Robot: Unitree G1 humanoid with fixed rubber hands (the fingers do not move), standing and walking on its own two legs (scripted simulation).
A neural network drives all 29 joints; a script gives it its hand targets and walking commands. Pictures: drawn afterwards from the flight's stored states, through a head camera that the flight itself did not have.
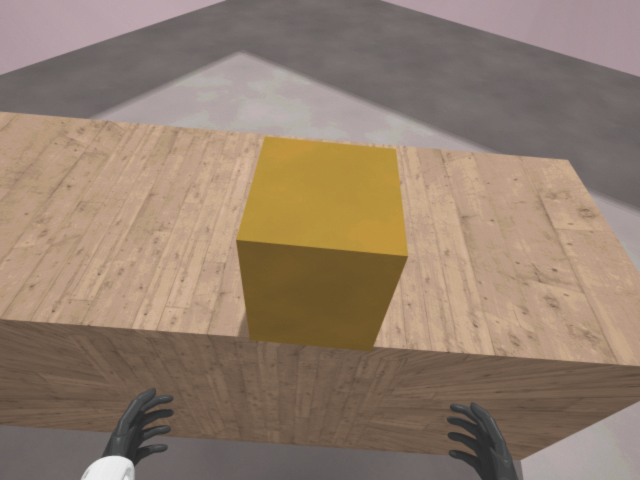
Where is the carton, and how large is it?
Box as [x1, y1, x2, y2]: [236, 136, 407, 350]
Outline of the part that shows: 265,136 236,238 250,339 371,350 407,257 395,149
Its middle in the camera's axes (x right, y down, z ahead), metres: +0.00 +0.02 +0.61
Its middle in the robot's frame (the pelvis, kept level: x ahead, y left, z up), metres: +0.43 +0.02 +0.01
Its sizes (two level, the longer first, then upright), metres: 0.210 0.200 0.250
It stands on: a pedestal, 0.66 m high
